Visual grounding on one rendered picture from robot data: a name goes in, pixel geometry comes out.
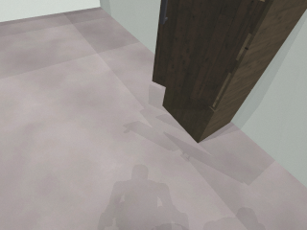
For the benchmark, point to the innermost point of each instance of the cupboard door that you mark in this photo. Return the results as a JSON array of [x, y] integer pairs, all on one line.
[[198, 44]]

